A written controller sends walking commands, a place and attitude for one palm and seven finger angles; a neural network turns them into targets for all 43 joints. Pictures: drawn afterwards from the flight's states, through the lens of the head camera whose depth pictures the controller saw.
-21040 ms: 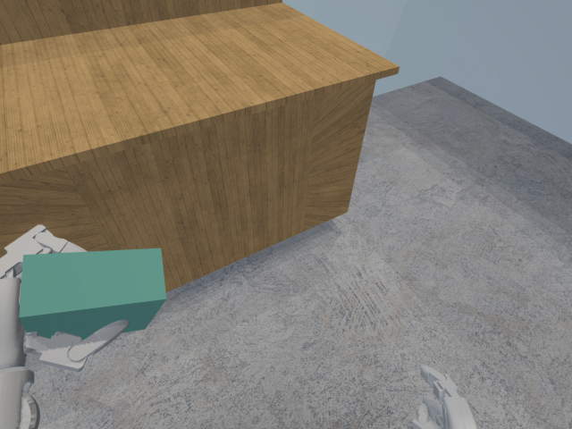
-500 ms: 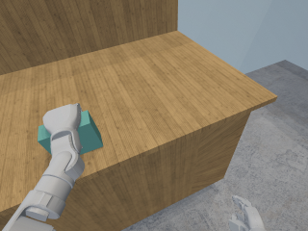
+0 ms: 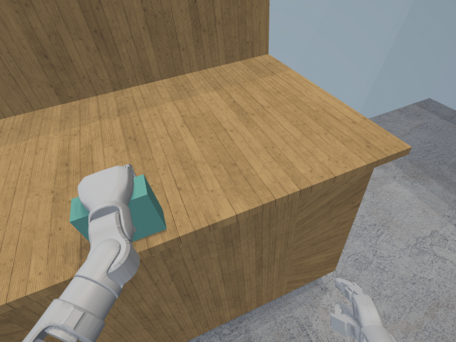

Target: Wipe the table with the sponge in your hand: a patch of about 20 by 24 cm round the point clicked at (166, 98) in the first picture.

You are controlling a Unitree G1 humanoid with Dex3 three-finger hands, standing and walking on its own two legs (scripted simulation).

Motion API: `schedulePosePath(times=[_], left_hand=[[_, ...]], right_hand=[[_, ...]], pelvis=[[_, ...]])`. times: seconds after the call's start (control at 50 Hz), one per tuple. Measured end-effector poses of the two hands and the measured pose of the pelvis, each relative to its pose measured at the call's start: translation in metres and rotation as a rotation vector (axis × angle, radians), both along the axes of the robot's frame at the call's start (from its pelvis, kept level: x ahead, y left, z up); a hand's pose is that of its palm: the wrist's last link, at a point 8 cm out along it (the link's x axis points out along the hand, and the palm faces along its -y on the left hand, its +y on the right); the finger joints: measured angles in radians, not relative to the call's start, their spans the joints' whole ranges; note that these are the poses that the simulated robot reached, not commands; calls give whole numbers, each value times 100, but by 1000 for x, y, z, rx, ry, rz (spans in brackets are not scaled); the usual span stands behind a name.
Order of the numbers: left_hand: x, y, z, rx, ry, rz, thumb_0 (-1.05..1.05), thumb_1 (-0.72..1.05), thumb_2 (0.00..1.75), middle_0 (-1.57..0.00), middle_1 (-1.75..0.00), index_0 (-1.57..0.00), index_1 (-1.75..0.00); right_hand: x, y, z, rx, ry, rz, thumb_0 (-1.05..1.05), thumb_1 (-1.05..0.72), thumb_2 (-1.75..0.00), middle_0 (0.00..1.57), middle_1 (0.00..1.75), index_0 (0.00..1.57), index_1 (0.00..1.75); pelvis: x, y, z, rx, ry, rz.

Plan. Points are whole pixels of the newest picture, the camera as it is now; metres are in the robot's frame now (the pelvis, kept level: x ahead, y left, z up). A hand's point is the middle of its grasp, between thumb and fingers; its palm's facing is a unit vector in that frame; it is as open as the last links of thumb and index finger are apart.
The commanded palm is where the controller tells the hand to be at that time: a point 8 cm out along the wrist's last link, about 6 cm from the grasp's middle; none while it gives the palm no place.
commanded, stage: slide across to the third lane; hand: left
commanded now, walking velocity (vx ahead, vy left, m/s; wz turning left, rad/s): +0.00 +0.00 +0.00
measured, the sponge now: (125, 220) +0.31 +0.25 +0.06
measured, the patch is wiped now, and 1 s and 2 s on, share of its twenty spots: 0.70 0.85 0.95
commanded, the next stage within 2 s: wipe forward along the third lane in 0.46 s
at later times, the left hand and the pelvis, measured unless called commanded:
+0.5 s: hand (158, 191) +0.35 +0.19 +0.10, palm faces +0.02 -0.05 -1.00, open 9.6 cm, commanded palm +0.32 +0.18 +0.15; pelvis -0.01 -0.02 +0.00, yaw +1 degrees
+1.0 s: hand (159, 183) +0.38 +0.20 +0.09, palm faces -0.06 -0.02 -1.00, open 9.6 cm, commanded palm +0.37 +0.21 +0.13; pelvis -0.02 -0.04 +0.00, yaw +0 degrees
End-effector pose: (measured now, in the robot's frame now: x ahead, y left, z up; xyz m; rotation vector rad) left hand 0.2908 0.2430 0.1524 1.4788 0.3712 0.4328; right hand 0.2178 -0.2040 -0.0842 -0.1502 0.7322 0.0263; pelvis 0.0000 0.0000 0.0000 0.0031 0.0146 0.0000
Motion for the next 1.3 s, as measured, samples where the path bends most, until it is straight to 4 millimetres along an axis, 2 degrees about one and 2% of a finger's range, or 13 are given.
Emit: schedulePosePath(times=[0.14,0.34,0.6,0.76,0.86,1.04,1.3], left_hand=[[7,-15,1,1,29,-34,2,-46,107,-74,-139,-76,-142],[27,-51,1,7,22,-88,0,-47,108,-76,-138,-77,-141],[45,-68,1,0,33,-42,0,-47,108,-77,-137,-78,-140],[54,-66,-2,-2,64,-20,-1,-48,108,-77,-137,-79,-139],[66,-59,-1,30,88,-9,-2,-49,108,-78,-136,-79,-139],[76,-52,-3,30,111,-30,-1,-49,108,-79,-135,-80,-138],[100,-42,-1,56,118,-20,1,-50,108,-80,-135,-81,-137]], right_hand=[[-5,1,-5,-2,5,14,1,-91,-90,20,30,20,30],[-18,1,-13,23,39,15,1,-90,-90,20,30,20,30],[-36,-30,-19,8,84,-43,1,-91,-90,20,30,20,30],[-45,-51,-19,-29,94,-85,1,-91,-90,20,30,20,30],[-58,-62,-21,-44,114,-118,1,-91,-90,20,30,20,30],[-97,-79,-37,-63,203,-170,1,-91,-90,20,30,20,30],[-158,-91,-51,-74,317,-241,1,-91,-90,20,30,20,30]], pelvis=[[-6,-3,0,5,-7,17],[-11,-11,0,12,1,16],[-12,-23,0,17,14,5],[-14,-31,0,21,20,1],[-17,-36,0,22,34,-2],[-20,-39,-1,21,60,0],[-29,-40,-4,21,109,-4]])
